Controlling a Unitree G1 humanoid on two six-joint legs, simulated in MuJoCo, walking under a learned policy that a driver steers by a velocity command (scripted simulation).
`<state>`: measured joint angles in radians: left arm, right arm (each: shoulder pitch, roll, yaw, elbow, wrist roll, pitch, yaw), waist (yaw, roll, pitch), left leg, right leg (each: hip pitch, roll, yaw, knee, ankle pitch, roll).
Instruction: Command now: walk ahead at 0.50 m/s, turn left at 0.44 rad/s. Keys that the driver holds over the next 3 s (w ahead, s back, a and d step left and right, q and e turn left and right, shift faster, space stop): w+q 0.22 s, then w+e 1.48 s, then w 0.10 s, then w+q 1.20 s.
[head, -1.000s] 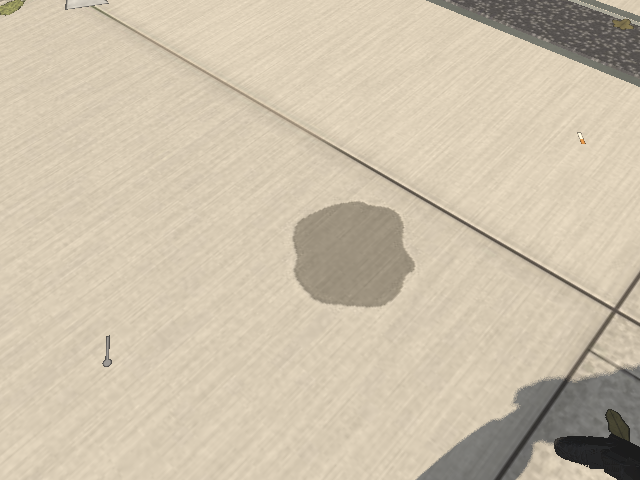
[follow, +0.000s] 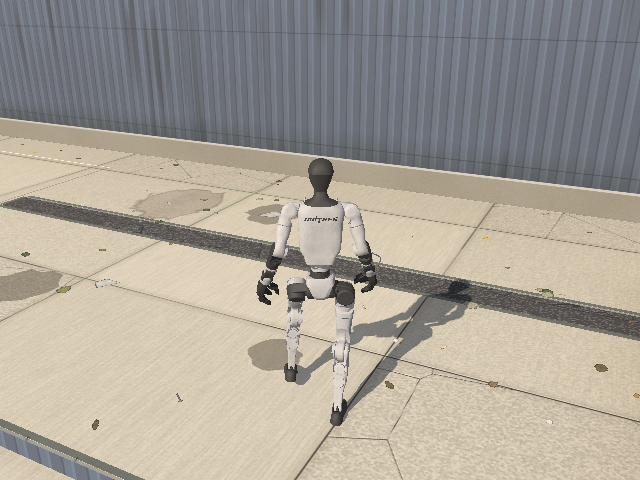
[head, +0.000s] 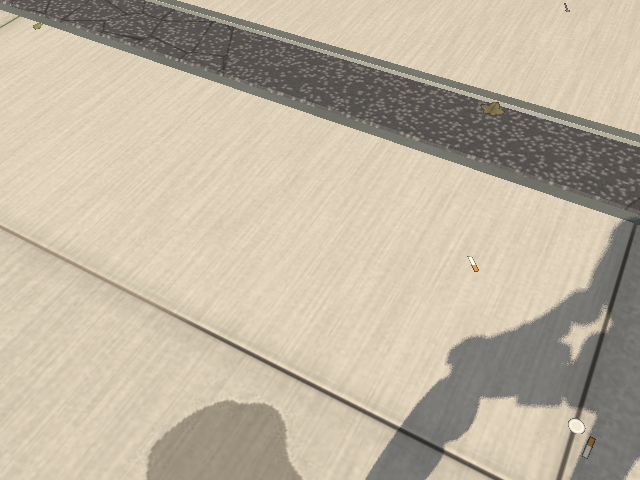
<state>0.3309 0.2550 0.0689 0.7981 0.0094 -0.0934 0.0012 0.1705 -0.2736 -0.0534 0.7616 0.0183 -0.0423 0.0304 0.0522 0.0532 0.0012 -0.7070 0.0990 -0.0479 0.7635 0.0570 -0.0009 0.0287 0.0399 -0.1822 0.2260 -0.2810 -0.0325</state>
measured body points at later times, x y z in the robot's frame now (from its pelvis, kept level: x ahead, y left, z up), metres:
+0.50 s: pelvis +0.28 +0.06 +0.01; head +0.31 +0.07 +0.45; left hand +0.40 +0.34 -0.10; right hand +0.41 -0.19 -0.11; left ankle +0.21 +0.13 -0.74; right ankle +0.49 -0.09 -0.67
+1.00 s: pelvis +0.58 +0.02 +0.01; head +0.61 +0.00 +0.45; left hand +0.69 +0.29 -0.10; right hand +0.74 -0.25 -0.09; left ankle +0.75 +0.20 -0.68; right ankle +0.55 -0.05 -0.74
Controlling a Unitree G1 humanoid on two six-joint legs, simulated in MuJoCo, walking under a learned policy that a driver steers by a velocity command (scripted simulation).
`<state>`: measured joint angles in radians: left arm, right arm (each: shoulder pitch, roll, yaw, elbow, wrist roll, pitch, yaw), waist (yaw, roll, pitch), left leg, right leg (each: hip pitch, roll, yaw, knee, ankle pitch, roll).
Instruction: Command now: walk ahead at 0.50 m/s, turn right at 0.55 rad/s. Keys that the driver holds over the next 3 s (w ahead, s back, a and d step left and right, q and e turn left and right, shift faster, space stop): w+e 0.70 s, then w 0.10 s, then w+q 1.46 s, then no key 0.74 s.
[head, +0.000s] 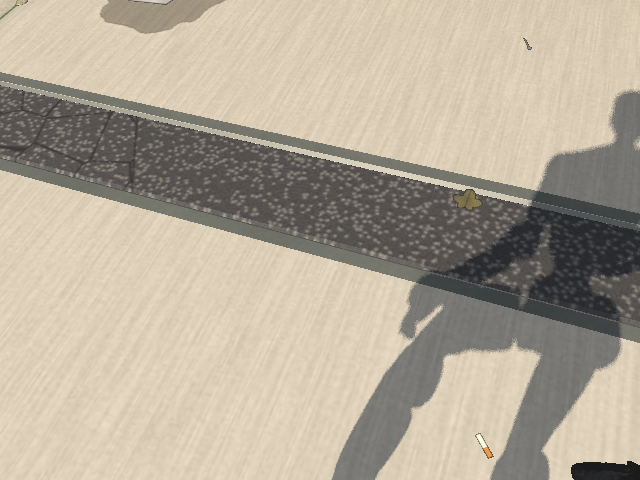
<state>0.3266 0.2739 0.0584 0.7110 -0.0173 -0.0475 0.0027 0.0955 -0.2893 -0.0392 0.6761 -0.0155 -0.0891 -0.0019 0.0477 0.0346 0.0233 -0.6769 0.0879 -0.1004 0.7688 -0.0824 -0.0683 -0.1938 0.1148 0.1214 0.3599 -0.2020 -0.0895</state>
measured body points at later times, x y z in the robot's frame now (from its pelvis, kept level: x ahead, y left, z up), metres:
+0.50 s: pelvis +0.27 +0.03 +0.00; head +0.30 +0.02 +0.45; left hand +0.53 +0.22 -0.09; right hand +0.21 -0.25 -0.12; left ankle +0.24 +0.15 -0.75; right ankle +0.34 -0.16 -0.68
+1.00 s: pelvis +0.51 -0.13 +0.00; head +0.52 -0.15 +0.45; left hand +0.70 +0.07 -0.11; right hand +0.52 -0.44 -0.11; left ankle +0.73 -0.04 -0.67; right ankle +0.44 -0.18 -0.75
